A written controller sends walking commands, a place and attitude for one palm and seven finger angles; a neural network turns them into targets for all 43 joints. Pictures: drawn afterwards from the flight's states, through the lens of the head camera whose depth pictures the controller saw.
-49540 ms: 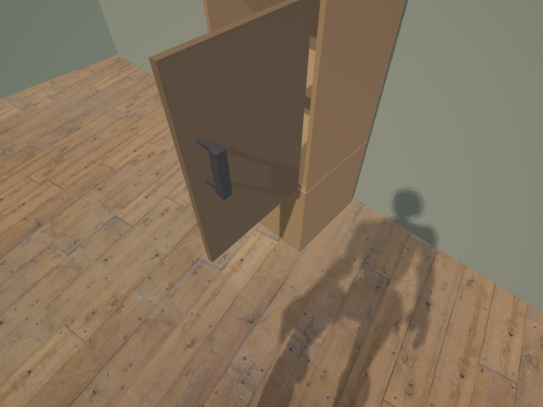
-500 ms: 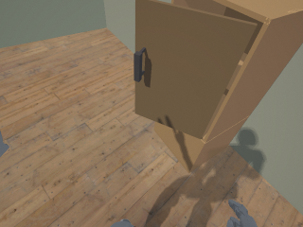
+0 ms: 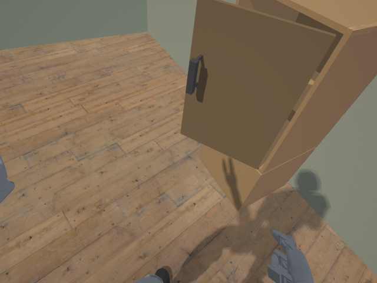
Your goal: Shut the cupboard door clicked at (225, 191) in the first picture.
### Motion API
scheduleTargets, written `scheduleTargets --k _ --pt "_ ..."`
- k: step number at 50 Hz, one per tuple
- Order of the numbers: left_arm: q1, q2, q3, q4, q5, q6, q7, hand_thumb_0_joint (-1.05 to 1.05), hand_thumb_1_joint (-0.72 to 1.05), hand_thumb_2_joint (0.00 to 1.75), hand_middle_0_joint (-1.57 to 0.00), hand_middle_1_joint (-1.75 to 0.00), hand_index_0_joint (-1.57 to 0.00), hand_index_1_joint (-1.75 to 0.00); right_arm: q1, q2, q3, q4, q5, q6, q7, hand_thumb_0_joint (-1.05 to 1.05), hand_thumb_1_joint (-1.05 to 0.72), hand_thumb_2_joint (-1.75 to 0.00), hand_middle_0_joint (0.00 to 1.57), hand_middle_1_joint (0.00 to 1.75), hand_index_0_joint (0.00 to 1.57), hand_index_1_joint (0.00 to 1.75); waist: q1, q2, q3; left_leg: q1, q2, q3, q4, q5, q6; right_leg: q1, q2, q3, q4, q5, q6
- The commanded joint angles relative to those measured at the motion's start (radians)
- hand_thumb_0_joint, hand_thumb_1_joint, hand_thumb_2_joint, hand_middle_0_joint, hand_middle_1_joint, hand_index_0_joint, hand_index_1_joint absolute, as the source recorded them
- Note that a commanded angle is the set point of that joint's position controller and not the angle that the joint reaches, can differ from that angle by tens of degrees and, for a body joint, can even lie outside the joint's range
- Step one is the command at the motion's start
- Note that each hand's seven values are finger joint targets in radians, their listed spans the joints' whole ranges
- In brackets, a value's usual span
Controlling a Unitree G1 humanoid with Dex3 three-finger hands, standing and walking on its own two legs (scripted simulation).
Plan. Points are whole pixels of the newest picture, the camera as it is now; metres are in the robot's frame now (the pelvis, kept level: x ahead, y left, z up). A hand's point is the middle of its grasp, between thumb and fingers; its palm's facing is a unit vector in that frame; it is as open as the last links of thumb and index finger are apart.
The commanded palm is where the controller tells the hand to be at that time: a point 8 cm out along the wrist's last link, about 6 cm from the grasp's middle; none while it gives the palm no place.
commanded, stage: step back with the hand held close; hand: left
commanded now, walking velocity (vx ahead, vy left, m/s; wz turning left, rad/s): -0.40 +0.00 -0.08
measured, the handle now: (195, 74) +0.77 +0.06 +0.03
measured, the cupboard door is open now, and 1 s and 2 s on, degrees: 32 32 32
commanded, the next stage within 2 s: stop stepping back and stand still in 0.32 s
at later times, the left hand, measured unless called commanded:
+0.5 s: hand out of the picture +0.08 +0.34 +0.20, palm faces +0.38 -0.88 -0.29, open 7.4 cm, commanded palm -0.01 +0.39 +0.19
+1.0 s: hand out of the picture -0.07 +0.40 +0.21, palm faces +0.23 -0.85 -0.48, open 7.4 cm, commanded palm -0.11 +0.46 +0.19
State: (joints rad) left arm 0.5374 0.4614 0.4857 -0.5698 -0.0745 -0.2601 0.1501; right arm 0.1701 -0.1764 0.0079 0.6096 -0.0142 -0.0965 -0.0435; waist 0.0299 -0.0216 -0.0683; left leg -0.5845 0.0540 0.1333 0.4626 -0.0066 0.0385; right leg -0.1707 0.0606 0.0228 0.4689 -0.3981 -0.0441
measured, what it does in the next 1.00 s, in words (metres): walks backwards: left foot, then right foot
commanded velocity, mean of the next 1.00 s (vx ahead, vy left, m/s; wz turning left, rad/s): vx -0.02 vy -0.11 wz -0.02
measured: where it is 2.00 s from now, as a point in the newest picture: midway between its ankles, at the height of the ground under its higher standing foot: outside the picture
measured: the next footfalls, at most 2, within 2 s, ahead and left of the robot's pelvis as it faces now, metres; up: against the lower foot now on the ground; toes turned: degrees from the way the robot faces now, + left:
left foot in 0.32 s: +0.13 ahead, +0.08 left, +0.00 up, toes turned +1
right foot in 0.56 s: -0.18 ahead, +0.00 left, +0.00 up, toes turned -8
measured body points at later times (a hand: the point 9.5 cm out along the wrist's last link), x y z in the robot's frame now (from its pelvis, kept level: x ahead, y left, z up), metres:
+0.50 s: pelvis -0.15 +0.08 +0.00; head -0.14 +0.15 +0.45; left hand +0.06 +0.39 +0.22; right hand +0.00 -0.16 -0.06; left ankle +0.08 +0.10 -0.71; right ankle -0.22 -0.05 -0.64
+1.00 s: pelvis -0.28 +0.18 +0.03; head -0.29 +0.22 +0.48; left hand -0.09 +0.45 +0.23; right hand -0.17 -0.04 -0.06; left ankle -0.16 +0.27 -0.71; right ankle -0.37 +0.13 -0.69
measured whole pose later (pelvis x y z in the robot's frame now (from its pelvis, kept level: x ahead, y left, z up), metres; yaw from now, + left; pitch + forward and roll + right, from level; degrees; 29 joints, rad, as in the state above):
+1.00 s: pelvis -0.28 +0.18 +0.03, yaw -6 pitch +1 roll -4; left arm 0.64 0.52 0.42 -0.67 -0.07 -0.11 0.13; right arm 0.27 -0.11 0.04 0.61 -0.01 -0.02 -0.03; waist -0.02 -0.01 -0.04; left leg -0.37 0.09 0.06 0.38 -0.20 -0.03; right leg -0.13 0.12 -0.17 0.51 -0.49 -0.06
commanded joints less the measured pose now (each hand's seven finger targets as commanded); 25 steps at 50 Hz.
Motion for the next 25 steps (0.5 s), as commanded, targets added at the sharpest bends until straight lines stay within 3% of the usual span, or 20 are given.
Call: scheduleTargets --k 1,2,4,6,8,10,11,12,13,14,15,16,17,18,19,20,22,23,24,25 --pt "-0.224 0.152 -0.002 -0.176 0.019 -0.068 0.022 0.0 0.9 0.9 -0.2 -0.3 -0.2 -0.3 -0.029 -0.136 -0.06 -0.074 0.01 -0.051 -0.03 0.0 -0.9 -0.9 0.2 0.3 0.2 0.3 -0.071 -0.032 -0.136 0.58 0.042 -0.079 0.075 -0.147 -0.092 -0.382 -0.178 0.118 -0.154 0.175 -0.024" --pt "-0.24 0.168 0.007 -0.167 0.021 -0.056 0.017 0.0 0.9 0.9 -0.2 -0.3 -0.2 -0.3 -0.042 -0.148 -0.072 -0.09 0.025 -0.053 -0.04 0.0 -0.9 -0.9 0.2 0.3 0.2 0.3 -0.074 -0.033 -0.087 0.605 0.041 -0.082 0.074 -0.179 -0.08 -0.441 -0.141 0.084 -0.148 0.101 -0.002" --pt "-0.194 0.192 0.051 -0.153 0.019 -0.04 0.009 0.0 0.9 0.9 -0.2 -0.3 -0.2 -0.3 -0.067 -0.144 -0.063 -0.106 0.017 -0.045 -0.048 0.0 -0.9 -0.9 0.2 0.3 0.2 0.3 -0.059 0.078 -0.034 0.521 0.075 -0.131 -0.058 -0.271 -0.075 -0.418 -0.066 0.004 -0.091 -0.043 0.009" --pt "-0.133 0.192 0.088 -0.142 0.001 -0.043 -0.003 0.0 0.9 0.9 -0.2 -0.3 -0.2 -0.3 -0.078 -0.152 -0.069 -0.13 0.01 -0.028 -0.04 0.0 -0.9 -0.9 0.2 0.3 0.2 0.3 -0.046 0.234 -0.044 0.326 0.144 -0.216 -0.293 -0.53 -0.091 -0.228 0.021 -0.053 0.012 -0.161 0.003" --pt "-0.062 0.234 0.154 -0.148 -0.016 -0.05 -0.007 0.0 0.9 0.9 -0.2 -0.3 -0.2 -0.3 -0.091 -0.154 -0.078 -0.147 -0.001 -0.013 -0.032 0.0 -0.9 -0.9 0.2 0.3 0.2 0.3 -0.024 0.294 -0.1 0.17 0.193 -0.274 -0.403 -0.646 -0.143 -0.024 0.065 -0.085 0.098 -0.18 -0.019" --pt "0.01 0.234 0.153 -0.204 -0.027 -0.065 -0.013 0.0 0.9 0.9 -0.2 -0.3 -0.2 -0.3 -0.059 -0.126 -0.077 -0.151 0.006 -0.01 -0.014 0.0 -0.9 -0.9 0.2 0.3 0.2 0.3 -0.015 0.157 -0.173 0.3 0.112 -0.114 -0.183 -0.48 -0.159 -0.08 0.0 -0.047 -0.007 -0.162 -0.056" --pt "0.029 0.231 0.149 -0.22 -0.024 -0.074 -0.009 0.0 0.9 0.9 -0.2 -0.3 -0.2 -0.3 -0.038 -0.119 -0.077 -0.142 0.017 -0.015 -0.007 0.0 -0.9 -0.9 0.2 0.3 0.2 0.3 -0.024 0.035 -0.168 0.466 0.023 -0.012 0.074 -0.341 -0.152 -0.295 -0.096 0.029 -0.132 -0.172 -0.084" --pt "0.016 0.233 0.13 -0.247 -0.019 -0.075 -0.004 0.0 0.9 0.9 -0.2 -0.3 -0.2 -0.3 -0.033 -0.119 -0.073 -0.133 0.022 -0.024 -0.007 0.0 -0.9 -0.9 0.2 0.3 0.2 0.3 -0.038 -0.107 -0.121 0.606 -0.037 -0.037 0.342 -0.3 -0.136 -0.573 -0.246 0.184 -0.26 -0.218 -0.128" --pt "0.007 0.224 0.127 -0.247 -0.011 -0.066 0.004 0.0 0.9 0.9 -0.2 -0.3 -0.2 -0.3 -0.01 -0.127 -0.071 -0.113 0.008 -0.032 -0.005 0.0 -0.9 -0.9 0.2 0.3 0.2 0.3 -0.043 -0.172 -0.085 0.604 -0.045 -0.126 0.487 -0.333 -0.118 -0.674 -0.357 0.279 -0.288 -0.188 -0.174" --pt "-0.037 0.194 0.08 -0.213 0.009 -0.045 0.0 0.0 0.9 0.9 -0.2 -0.3 -0.2 -0.3 0.009 -0.123 -0.061 -0.092 -0.004 -0.017 -0.001 0.0 -0.9 -0.9 0.2 0.3 0.2 0.3 -0.067 -0.196 0.013 0.542 -0.006 -0.196 0.533 -0.371 -0.104 -0.72 -0.367 0.215 -0.251 -0.191 -0.151" --pt "-0.16 0.171 0.038 -0.195 0.023 -0.025 -0.004 0.0 0.9 0.9 -0.2 -0.3 -0.2 -0.3 0.032 -0.128 -0.039 -0.081 -0.012 -0.005 -0.005 0.0 -0.9 -0.9 0.2 0.3 0.2 0.3 -0.102 -0.107 0.105 0.47 0.028 -0.229 0.326 -0.414 -0.092 -0.703 -0.283 0.094 -0.135 -0.188 -0.047" --pt "-0.292 0.132 -0.016 -0.193 0.025 -0.008 -0.008 0.0 0.9 0.9 -0.2 -0.3 -0.2 -0.3 -0.004 -0.154 -0.03 -0.088 0.001 -0.007 -0.023 0.0 -0.9 -0.9 0.2 0.3 0.2 0.3 -0.119 0.144 0.206 0.267 0.089 -0.345 -0.072 -0.426 -0.066 -0.585 -0.108 -0.018 0.123 -0.207 0.044" --pt "-0.402 0.133 -0.005 -0.197 0.028 -0.012 0.0 0.0 0.9 0.9 -0.2 -0.3 -0.2 -0.3 -0.061 -0.208 -0.042 -0.096 0.002 -0.033 -0.041 0.0 -0.9 -0.9 0.2 0.3 0.2 0.3 -0.082 0.48 0.207 -0.044 0.249 -0.532 -0.404 -0.555 -0.004 -0.293 0.064 -0.082 0.449 -0.19 0.075" --pt "-0.453 0.209 0.045 -0.206 0.045 -0.025 0.005 0.0 0.9 0.9 -0.2 -0.3 -0.2 -0.3 -0.086 -0.179 -0.059 -0.081 -0.005 -0.056 -0.044 0.0 -0.9 -0.9 0.2 0.3 0.2 0.3 -0.059 0.421 0.078 -0.117 0.323 -0.586 -0.51 -0.872 -0.049 -0.096 0.072 0.001 0.67 -0.216 0.057" --pt "-0.389 0.22 0.087 -0.172 0.053 -0.039 -0.009 0.0 0.9 0.9 -0.2 -0.3 -0.2 -0.3 -0.075 -0.204 -0.089 -0.09 -0.007 -0.059 -0.033 0.0 -0.9 -0.9 0.2 0.3 0.2 0.3 -0.025 0.356 -0.032 -0.087 0.283 -0.455 -0.505 -0.885 -0.115 -0.031 0.153 -0.087 0.801 -0.239 0.047" --pt "-0.323 0.194 0.055 -0.191 0.033 -0.035 -0.03 0.0 0.9 0.9 -0.2 -0.3 -0.2 -0.3 -0.081 -0.184 -0.1 -0.111 0.006 -0.067 -0.015 0.0 -0.9 -0.9 0.2 0.3 0.2 0.3 -0.003 0.336 -0.079 0.034 0.223 -0.341 -0.475 -0.767 -0.187 -0.059 0.165 -0.121 0.818 -0.226 0.045" --pt "-0.156 0.182 0.067 -0.289 -0.001 -0.024 -0.046 0.0 0.9 0.9 -0.2 -0.3 -0.2 -0.3 -0.087 -0.148 -0.112 -0.14 0.015 -0.067 0.022 0.0 -0.9 -0.9 0.2 0.3 0.2 0.3 0.04 0.412 -0.206 0.219 0.1 -0.072 -0.435 -0.559 -0.311 -0.029 0.184 -0.236 0.755 -0.222 0.038" --pt "-0.02 0.211 0.116 -0.294 -0.02 -0.018 -0.047 0.0 0.9 0.9 -0.2 -0.3 -0.2 -0.3 -0.073 -0.127 -0.113 -0.158 0.026 -0.066 0.034 0.0 -0.9 -0.9 0.2 0.3 0.2 0.3 0.057 0.443 -0.24 0.28 0.05 0.019 -0.382 -0.5 -0.328 -0.006 0.18 -0.275 0.637 -0.219 0.029" --pt "0.075 0.206 0.125 -0.306 -0.03 -0.019 -0.048 0.0 0.9 0.9 -0.2 -0.3 -0.2 -0.3 -0.054 -0.091 -0.097 -0.169 0.037 -0.059 0.046 0.0 -0.9 -0.9 0.2 0.3 0.2 0.3 0.062 0.401 -0.238 0.29 -0.002 0.106 -0.261 -0.433 -0.334 0.017 0.149 -0.31 0.454 -0.256 -0.005" --pt "0.13 0.244 0.155 -0.342 -0.031 -0.021 -0.041 0.0 0.9 0.9 -0.2 -0.3 -0.2 -0.3 -0.033 -0.078 -0.09 -0.161 0.05 -0.053 0.056 0.0 -0.9 -0.9 0.2 0.3 0.2 0.3 0.078 0.237 -0.224 0.291 -0.092 0.2 0.062 -0.415 -0.335 -0.016 0.053 -0.289 0.161 -0.32 -0.077"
